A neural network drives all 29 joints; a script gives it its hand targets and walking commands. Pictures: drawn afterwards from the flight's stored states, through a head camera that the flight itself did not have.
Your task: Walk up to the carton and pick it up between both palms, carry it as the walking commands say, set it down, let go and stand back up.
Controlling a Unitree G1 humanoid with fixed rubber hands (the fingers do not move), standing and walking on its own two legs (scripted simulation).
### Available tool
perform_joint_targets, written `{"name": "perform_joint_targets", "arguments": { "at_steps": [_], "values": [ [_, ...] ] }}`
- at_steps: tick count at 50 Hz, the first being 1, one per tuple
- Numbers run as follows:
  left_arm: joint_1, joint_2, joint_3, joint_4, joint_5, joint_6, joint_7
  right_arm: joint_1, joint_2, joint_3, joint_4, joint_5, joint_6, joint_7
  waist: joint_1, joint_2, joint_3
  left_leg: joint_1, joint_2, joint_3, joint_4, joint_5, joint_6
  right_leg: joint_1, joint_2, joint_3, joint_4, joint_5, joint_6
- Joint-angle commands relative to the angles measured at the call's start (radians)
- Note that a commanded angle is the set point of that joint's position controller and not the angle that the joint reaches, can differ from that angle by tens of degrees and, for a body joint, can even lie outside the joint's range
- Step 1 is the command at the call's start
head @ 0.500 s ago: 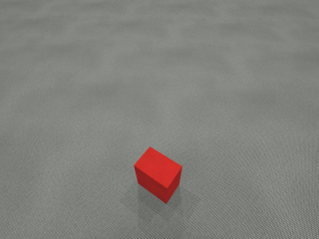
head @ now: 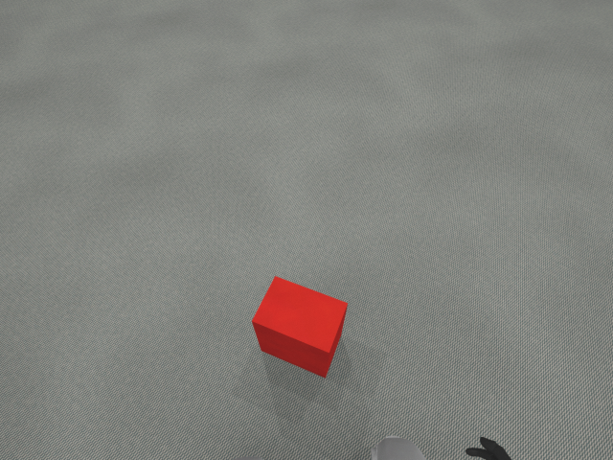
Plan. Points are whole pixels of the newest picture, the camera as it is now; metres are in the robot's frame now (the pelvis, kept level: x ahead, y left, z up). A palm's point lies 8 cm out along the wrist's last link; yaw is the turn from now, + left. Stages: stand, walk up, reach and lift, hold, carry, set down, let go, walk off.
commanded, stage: walk up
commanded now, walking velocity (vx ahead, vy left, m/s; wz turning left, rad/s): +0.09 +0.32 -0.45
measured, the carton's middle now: (301, 328) +0.51 +0.07 -0.64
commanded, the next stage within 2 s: stand in 2.00 s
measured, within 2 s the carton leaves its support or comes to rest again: neither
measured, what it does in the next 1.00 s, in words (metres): steps to the left: right foot, then left foot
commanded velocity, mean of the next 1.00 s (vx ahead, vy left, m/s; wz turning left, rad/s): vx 0.04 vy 0.10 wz -0.23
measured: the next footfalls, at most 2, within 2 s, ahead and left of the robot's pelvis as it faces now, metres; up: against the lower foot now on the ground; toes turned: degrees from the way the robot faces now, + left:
right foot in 0.22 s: +0.08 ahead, -0.02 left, +0.00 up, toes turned -13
left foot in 0.62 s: +0.23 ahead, +0.30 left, +0.00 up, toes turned -2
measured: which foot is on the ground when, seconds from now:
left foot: down 0.00-0.20, up 0.22-0.60, down 0.62-1.00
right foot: up 0.00-0.20, down 0.22-0.62, up 0.64-1.00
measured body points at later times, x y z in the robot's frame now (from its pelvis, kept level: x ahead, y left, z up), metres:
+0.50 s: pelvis +0.09 +0.10 +0.02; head +0.12 +0.06 +0.47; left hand +0.14 +0.37 -0.10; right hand +0.12 -0.15 -0.14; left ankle +0.14 +0.31 -0.67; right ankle +0.04 -0.01 -0.73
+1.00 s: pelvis +0.14 +0.17 +0.02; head +0.18 +0.21 +0.46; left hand +0.28 +0.41 -0.15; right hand +0.11 -0.12 -0.09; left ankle +0.19 +0.30 -0.73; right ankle +0.08 +0.00 -0.64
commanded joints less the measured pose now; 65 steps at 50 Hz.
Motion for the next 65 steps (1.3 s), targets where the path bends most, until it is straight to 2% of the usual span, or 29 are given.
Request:
{"name": "perform_joint_targets", "arguments": {
  "at_steps": [1, 6, 9, 10, 11, 12, 13, 14, 15, 17, 20, 23, 24, 27, 29, 30, 31, 32, 33, 36, 44, 53, 55, 56, 57, 58, 59, 61, 65],
  "values": [
    [0.064, 0.009, -0.01, -0.038, -0.01, 0.0, -0.019, 0.007, -0.072, -0.007, -0.049, -0.017, -0.003, -0.022, -0.001, 0.141, -0.042, 0.133, 0.166, -0.129, -0.275, 0.134, 0.141, -0.124, 0.019, -0.104, 0.158, 0.068, -0.031],
    [-0.037, -0.017, -0.064, -0.087, -0.01, 0.0, -0.031, 0.099, -0.081, 0.001, -0.013, -0.014, 0.011, -0.034, -0.013, 0.194, -0.045, 0.166, 0.207, -0.084, -0.224, 0.45, 0.174, 0.091, 0.033, -0.182, -0.209, 0.111, -0.059],
    [-0.002, -0.004, -0.08, -0.095, -0.003, -0.01, -0.017, 0.136, -0.099, -0.008, 0.016, 0.005, 0.027, -0.032, 0.042, 0.143, -0.049, 0.138, 0.173, -0.045, -0.146, 0.313, 0.139, 0.308, 0.043, -0.198, -0.484, 0.294, -0.069],
    [0.053, 0.037, -0.073, -0.089, 0.002, -0.018, -0.008, 0.165, -0.102, -0.012, 0.022, 0.013, 0.031, -0.032, 0.084, 0.04, -0.055, 0.041, 0.136, 0.013, -0.039, 0.274, 0.093, 0.484, -0.013, -0.125, -0.658, 0.432, -0.065],
    [0.13, 0.14, -0.052, -0.096, 0.018, -0.026, 0.003, 0.178, -0.074, -0.008, -0.009, 0.019, 0.028, -0.03, 0.11, -0.231, -0.07, -0.194, 0.054, 0.071, 0.232, -0.106, 0.022, 0.674, -0.335, 0.283, -0.788, 0.499, -0.114],
    [0.125, 0.218, -0.048, -0.11, 0.0, -0.011, 0.015, 0.192, -0.063, -0.014, -0.021, 0.019, 0.045, -0.03, 0.056, -0.243, -0.065, -0.264, -0.017, -0.049, 0.407, -0.279, -0.001, 0.567, -0.533, 0.491, -0.766, 0.902, -0.207],
    [0.098, 0.17, -0.048, -0.118, -0.01, 0.0, 0.014, 0.158, -0.102, -0.031, -0.024, 0.025, 0.062, -0.023, 0.059, -0.12, -0.082, -0.231, -0.009, -0.126, 0.551, -0.267, -0.015, 0.51, -0.496, 0.413, -0.737, 0.937, -0.264],
    [0.029, 0.126, -0.058, -0.138, -0.015, -0.005, 0.006, 0.14, -0.102, -0.031, -0.02, 0.027, 0.068, -0.013, 0.019, -0.078, -0.04, -0.232, -0.001, -0.15, 0.617, -0.194, -0.025, 0.452, -0.421, 0.314, -0.757, 0.824, -0.244],
    [-0.036, 0.098, -0.066, -0.149, -0.01, -0.011, -0.002, 0.129, -0.089, -0.026, -0.017, 0.021, 0.068, -0.004, -0.01, -0.073, -0.013, -0.234, 0.018, -0.161, 0.598, -0.117, -0.033, 0.417, -0.344, 0.207, -0.787, 0.737, -0.196],
    [-0.05, 0.075, -0.074, -0.135, -0.012, -0.029, -0.007, 0.137, -0.076, -0.031, -0.017, -0.001, 0.077, 0.017, -0.029, -0.104, 0.0, -0.223, 0.029, -0.146, 0.542, -0.021, -0.055, 0.429, -0.251, 0.071, -0.774, 0.807, -0.129],
    [-0.003, 0.079, -0.069, -0.119, -0.009, -0.05, -0.018, 0.155, -0.036, -0.02, -0.008, 0.012, 0.075, 0.033, -0.028, -0.121, -0.036, -0.205, 0.018, -0.095, 0.493, 0.018, -0.077, 0.463, -0.217, -0.01, -0.75, 0.883, -0.101],
    [0.04, 0.102, -0.055, -0.094, 0.008, -0.062, -0.046, 0.056, -0.043, -0.01, -0.025, 0.014, 0.048, 0.051, 0.021, -0.228, 0.008, -0.205, 0.035, -0.025, 0.303, 0.048, -0.1, 0.405, -0.186, 0.001, -0.906, 0.15, -0.101],
    [0.027, 0.101, -0.055, -0.089, 0.013, -0.065, -0.052, 0.015, -0.044, -0.013, -0.026, 0.012, 0.039, 0.053, 0.026, -0.254, 0.044, -0.173, 0.029, -0.007, 0.218, 0.06, -0.108, 0.363, -0.177, -0.009, -0.923, 0.099, -0.098],
    [0.02, 0.102, -0.052, -0.085, 0.01, -0.074, -0.049, 0.015, -0.049, -0.028, 0.002, 0.04, 0.023, 0.014, 0.039, -0.226, 0.066, -0.038, -0.039, 0.039, 0.039, 0.082, -0.095, 0.358, -0.152, -0.093, -0.757, 0.735, -0.114],
    [0.003, 0.13, -0.047, -0.093, -0.004, -0.064, -0.048, 0.104, -0.067, -0.041, 0.032, 0.047, 0.008, -0.006, 0.002, -0.211, -0.016, 0.14, -0.051, 0.056, -0.096, 0.168, -0.061, 0.324, -0.169, -0.072, -0.681, 0.699, -0.092],
    [-0.005, 0.101, -0.058, -0.099, -0.009, -0.061, -0.052, 0.169, -0.089, -0.052, 0.057, 0.04, -0.006, -0.014, -0.034, -0.169, -0.048, 0.273, -0.017, 0.028, -0.174, 0.254, -0.053, 0.264, -0.132, -0.067, -0.635, 0.542, -0.052],
    [0.026, 0.017, -0.082, -0.09, -0.017, -0.056, -0.054, 0.232, -0.144, -0.063, 0.063, 0.023, -0.033, -0.015, -0.076, -0.044, -0.108, 0.414, 0.148, -0.115, -0.198, 0.401, -0.052, 0.173, -0.049, -0.116, -0.509, 0.231, -0.001],
    [0.072, -0.075, -0.099, -0.099, -0.017, -0.04, -0.047, 0.25, -0.247, -0.067, 0.032, 0.004, -0.048, -0.012, -0.073, 0.187, -0.135, 0.422, 0.409, -0.339, -0.193, 0.655, -0.02, 0.081, 0.031, -0.108, -0.272, -0.116, 0.032],
    [0.092, -0.028, -0.078, -0.099, -0.031, -0.019, -0.036, 0.238, -0.298, -0.075, 0.034, 0.025, -0.04, -0.016, -0.097, 0.251, -0.194, 0.325, 0.477, -0.386, -0.22, 0.694, 0.087, 0.133, 0.064, -0.005, -0.136, -0.112, 0.025],
    [0.018, 0.049, -0.027, -0.108, -0.01, 0.004, -0.069, 0.079, -0.213, -0.055, 0.027, 0.036, -0.01, -0.034, -0.054, 0.238, -0.039, 0.181, 0.338, -0.259, -0.272, 0.338, 0.058, 0.017, 0.043, 0.04, 0.067, 0.08, 0.017],
    [-0.036, 0.024, -0.025, -0.144, 0.005, 0.033, -0.105, 0.09, -0.187, -0.069, 0.053, 0.038, -0.013, -0.061, -0.057, 0.236, -0.02, 0.163, 0.317, -0.14, -0.271, 0.356, 0.102, -0.029, 0.089, 0.002, 0.202, 0.249, 0.079],
    [-0.152, -0.019, -0.072, -0.185, -0.017, 0.016, -0.108, 0.075, -0.226, -0.087, 0.072, 0.017, 0.007, -0.022, -0.08, 0.342, -0.046, 0.087, 0.256, -0.062, -0.244, 0.121, 0.122, 0.248, 0.082, -0.184, -0.382, 0.148, 0.059],
    [-0.065, 0.002, -0.068, -0.138, -0.008, -0.006, -0.092, 0.064, -0.209, -0.078, 0.085, 0.026, 0.016, -0.012, -0.022, 0.25, -0.046, 0.005, 0.225, -0.037, -0.136, 0.124, 0.085, 0.433, 0.098, -0.197, -0.633, 0.351, 0.036],
    [-0.038, 0.034, -0.066, -0.12, -0.003, -0.022, -0.082, 0.113, -0.163, -0.063, 0.095, 0.023, 0.015, -0.003, -0.021, 0.098, -0.042, -0.032, 0.185, -0.017, -0.046, 0.059, 0.039, 0.495, 0.038, -0.112, -0.762, 0.409, 0.053],
    [-0.021, 0.112, -0.061, -0.134, -0.003, -0.045, -0.078, 0.153, -0.07, -0.034, 0.079, 0.01, 0.018, 0.006, -0.044, -0.183, -0.052, -0.11, 0.105, 0.017, 0.133, -0.224, -0.023, 0.507, -0.237, 0.189, -0.89, 0.448, 0.043],
    [-0.104, 0.187, -0.059, -0.174, 0.002, -0.056, -0.075, 0.131, -0.034, -0.026, 0.07, 0.028, 0.03, -0.005, -0.069, -0.254, -0.021, -0.111, 0.052, -0.047, 0.177, -0.286, -0.03, 0.326, -0.344, 0.275, -0.896, 0.512, -0.057],
    [-0.121, 0.125, -0.064, -0.153, 0.007, -0.058, -0.077, 0.095, -0.109, -0.041, 0.081, 0.043, 0.044, -0.007, -0.038, -0.244, -0.022, -0.059, 0.067, -0.113, 0.213, -0.247, -0.02, 0.285, -0.288, 0.218, -0.872, 0.372, -0.112],
    [-0.229, 0.02, -0.1, -0.138, -0.004, -0.064, -0.072, 0.142, -0.095, -0.037, 0.127, 0.045, 0.039, 0.006, -0.093, -0.251, 0.017, -0.035, 0.032, -0.111, 0.226, -0.127, 0.006, 0.29, -0.137, 0.048, -0.877, 0.357, -0.089],
    [-0.168, 0.007, -0.118, -0.09, -0.02, -0.077, -0.051, 0.161, -0.075, -0.032, 0.174, 0.039, 0.023, -0.007, -0.079, -0.154, -0.051, 0.022, 0.003, -0.081, 0.159, -0.144, -0.013, 0.417, -0.146, -0.018, -0.77, 0.786, -0.139]
  ]
}}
